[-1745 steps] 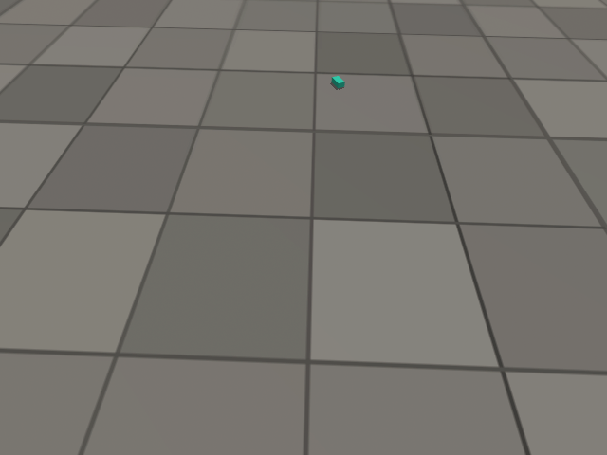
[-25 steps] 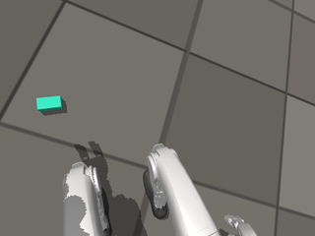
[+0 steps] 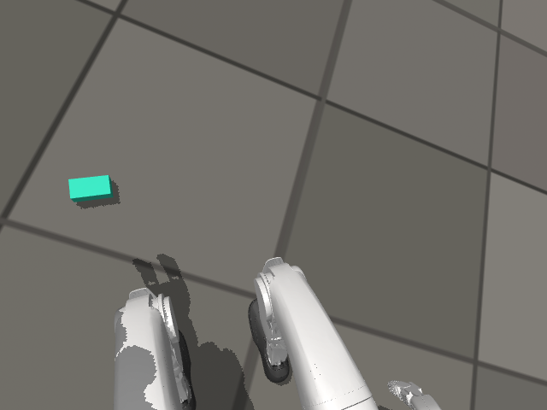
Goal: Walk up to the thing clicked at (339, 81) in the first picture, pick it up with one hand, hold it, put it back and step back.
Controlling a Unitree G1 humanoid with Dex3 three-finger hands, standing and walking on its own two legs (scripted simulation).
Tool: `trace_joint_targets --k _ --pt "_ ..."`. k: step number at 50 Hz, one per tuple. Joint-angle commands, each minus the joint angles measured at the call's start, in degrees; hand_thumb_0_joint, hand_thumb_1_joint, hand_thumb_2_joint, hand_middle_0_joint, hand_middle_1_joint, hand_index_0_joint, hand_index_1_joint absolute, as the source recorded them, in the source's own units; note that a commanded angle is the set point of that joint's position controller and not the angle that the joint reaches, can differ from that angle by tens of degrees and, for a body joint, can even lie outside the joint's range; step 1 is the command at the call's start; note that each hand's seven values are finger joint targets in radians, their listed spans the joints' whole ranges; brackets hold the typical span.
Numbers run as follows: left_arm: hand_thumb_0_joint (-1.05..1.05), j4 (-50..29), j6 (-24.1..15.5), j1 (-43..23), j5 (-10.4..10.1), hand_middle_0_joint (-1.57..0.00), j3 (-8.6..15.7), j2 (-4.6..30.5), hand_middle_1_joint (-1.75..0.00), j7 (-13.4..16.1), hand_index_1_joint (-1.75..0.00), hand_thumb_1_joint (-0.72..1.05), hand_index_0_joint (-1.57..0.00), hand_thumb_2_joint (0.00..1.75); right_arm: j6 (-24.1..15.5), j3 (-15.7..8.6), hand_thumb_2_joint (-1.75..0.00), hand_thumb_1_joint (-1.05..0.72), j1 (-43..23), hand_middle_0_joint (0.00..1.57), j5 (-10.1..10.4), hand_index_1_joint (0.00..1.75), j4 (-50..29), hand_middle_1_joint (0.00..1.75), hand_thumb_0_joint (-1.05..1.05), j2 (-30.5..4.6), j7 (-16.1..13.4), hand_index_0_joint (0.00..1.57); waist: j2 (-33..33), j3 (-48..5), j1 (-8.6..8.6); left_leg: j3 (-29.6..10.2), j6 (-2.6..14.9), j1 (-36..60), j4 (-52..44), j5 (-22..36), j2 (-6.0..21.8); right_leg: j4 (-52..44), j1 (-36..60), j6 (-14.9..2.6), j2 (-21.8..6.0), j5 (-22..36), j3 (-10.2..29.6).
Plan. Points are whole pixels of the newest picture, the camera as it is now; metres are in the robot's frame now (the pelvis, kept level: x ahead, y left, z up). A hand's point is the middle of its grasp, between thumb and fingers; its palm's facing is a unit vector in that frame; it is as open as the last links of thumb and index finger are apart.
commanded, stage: go down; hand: left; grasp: from above
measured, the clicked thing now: (91, 188) +0.57 +0.25 -0.50
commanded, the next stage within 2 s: withdraw in 0.34 s
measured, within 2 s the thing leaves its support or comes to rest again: neither
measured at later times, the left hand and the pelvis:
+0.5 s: hand out of the picture +0.54 +0.30 -0.06, palm faces -0.44 -0.02 -0.90, open 12.1 cm; pelvis +0.00 +0.00 +0.00, yaw +0 degrees
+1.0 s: hand (57, 171) +0.54 +0.25 -0.27, palm faces -0.45 -0.06 -0.89, open 13.6 cm; pelvis +0.00 -0.01 -0.10, yaw -1 degrees
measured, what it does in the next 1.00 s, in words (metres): lowers itself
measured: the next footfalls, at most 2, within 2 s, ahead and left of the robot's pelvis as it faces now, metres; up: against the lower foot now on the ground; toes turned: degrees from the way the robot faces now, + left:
none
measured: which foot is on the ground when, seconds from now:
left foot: down 0.00-1.00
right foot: down 0.00-1.00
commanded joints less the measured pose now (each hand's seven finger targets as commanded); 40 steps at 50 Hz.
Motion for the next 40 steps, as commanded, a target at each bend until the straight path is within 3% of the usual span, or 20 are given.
trace_joint_targets --k 1,11,20,22,23,24,28,32,35,38,40 --pt "0.00 -9.6 -0.2 -22.0 -1.2 -0.30 3.0 15.5 -0.85 2.6 -0.80 -0.23 -0.35 0.70 0.0 -4.3 -0.90 -0.92 11.0 0.20 -0.3 0.30 -0.8 0.30 0.00 -12.8 -1.2 0.20 18.0 -36.6 0.31 -3.2 -1.65 34.4 -14.1 13.0 0.0 -9.4 14.6 -4.49 1.3 9.5 -1.1" --pt "0.00 -9.2 -0.6 -20.4 -1.2 -0.34 2.5 14.0 -0.81 3.1 -0.76 -0.18 -0.39 0.65 0.1 -4.4 -0.90 -0.92 11.4 0.20 -0.4 0.30 -0.8 0.30 0.00 -12.8 -1.0 0.20 18.1 -36.7 0.07 -3.4 -1.78 36.1 -14.3 15.4 0.1 -10.0 14.2 -4.53 1.4 10.2 -1.0" --pt "0.00 -10.7 -1.4 -21.4 -0.7 -0.31 3.3 15.1 -0.85 4.4 -0.79 -0.21 -0.36 0.68 0.0 -4.6 -0.90 -0.92 11.6 0.20 -0.6 0.30 -0.6 0.30 0.00 -12.9 -0.6 0.20 19.3 -37.7 0.13 -3.3 -1.92 35.9 -12.7 17.6 0.1 -8.5 12.8 -4.60 1.4 11.4 -0.9" --pt "0.00 -10.5 -1.2 -22.1 -0.3 -0.34 3.9 16.3 -0.84 5.1 -0.83 -0.25 -0.35 0.75 0.0 -4.6 -0.90 -0.92 11.4 0.20 -0.6 0.30 -0.8 0.30 0.00 -12.9 -0.6 0.20 19.7 -38.2 0.44 -2.9 -1.78 35.4 -12.9 15.6 -0.1 -8.9 13.5 -4.58 1.5 10.6 -0.7" --pt "0.00 -11.2 -1.1 -22.6 -0.1 -0.36 3.8 16.2 -0.78 5.4 -0.75 -0.17 -0.39 0.67 0.1 -4.6 -0.90 -0.90 11.7 0.20 -0.6 0.30 -0.9 0.30 0.00 -12.8 -0.5 0.20 19.6 -38.7 0.23 -2.5 -1.64 34.9 -13.0 14.8 -0.3 -9.4 14.6 -4.53 1.5 10.4 -0.6" --pt "0.00 -10.5 -0.9 -21.8 0.1 -0.31 3.7 16.1 -0.83 5.6 -0.83 -0.25 -0.32 0.75 0.1 -4.6 -0.90 -0.91 11.6 0.20 -0.5 0.30 -1.1 0.30 0.00 -12.7 -0.4 0.20 18.5 -38.9 0.42 -1.8 -1.37 33.8 -12.8 13.7 -0.6 -10.1 16.0 -4.41 1.5 10.0 -0.5" --pt "0.00 -4.5 0.6 -19.9 -0.1 -0.22 1.4 11.4 -0.90 6.7 -0.89 -0.36 -0.23 0.87 0.0 -4.6 -0.90 -0.90 11.0 0.20 -0.5 0.30 -0.5 0.30 0.00 -12.7 -0.1 0.20 15.5 -33.6 -0.85 -2.4 -1.19 30.2 -12.7 10.4 -0.3 -9.7 13.2 -4.41 1.6 7.7 -0.9" --pt "0.00 1.8 2.9 -19.7 0.6 -0.22 -1.4 6.5 -0.91 10.0 -0.89 -0.36 -0.23 0.87 -0.2 -4.7 -0.90 -0.90 10.9 0.20 -0.7 0.30 0.1 0.30 0.00 -13.1 0.3 0.20 13.8 -30.4 -2.46 -2.9 -1.14 26.3 -10.8 7.4 0.0 -7.3 8.6 -4.54 1.6 5.6 -1.4" --pt "0.00 6.3 4.4 -20.1 1.3 -0.19 -2.5 3.7 -0.93 13.9 -0.92 -0.40 -0.21 0.89 -1.0 -4.5 -0.90 -0.90 11.0 0.20 -1.2 0.30 0.8 0.30 0.00 -13.3 0.9 0.20 13.2 -28.3 -3.45 -3.5 -1.15 22.7 -8.1 8.8 0.0 -4.0 4.5 -4.62 1.5 6.8 -1.8" --pt "0.00 9.2 5.2 -21.0 2.5 -0.16 -2.2 3.6 -0.96 17.3 -0.94 -0.43 -0.18 0.91 -2.3 -4.4 -0.90 -0.90 10.9 0.20 -1.9 0.30 1.5 0.30 0.00 -13.5 1.8 0.20 13.8 -29.1 -3.72 -3.5 -1.25 19.7 -4.1 12.3 -0.2 0.0 1.5 -4.55 1.5 9.1 -2.2" --pt "0.00 8.8 5.3 -23.2 3.9 -0.15 -0.8 6.4 -0.97 19.4 -0.97 -0.47 -0.16 0.94 -2.8 -4.3 -0.90 -0.90 11.0 0.20 -2.3 0.30 1.2 0.30 0.00 -13.7 2.4 0.20 15.1 -32.4 -3.34 -2.7 -1.03 17.5 -1.0 13.6 -0.7 2.5 1.0 -4.48 1.5 10.4 -2.0"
